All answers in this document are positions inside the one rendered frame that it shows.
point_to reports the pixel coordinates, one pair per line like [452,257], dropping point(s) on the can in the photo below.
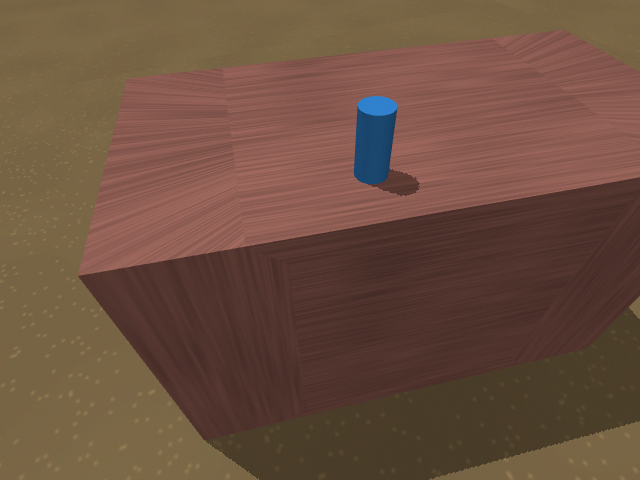
[376,116]

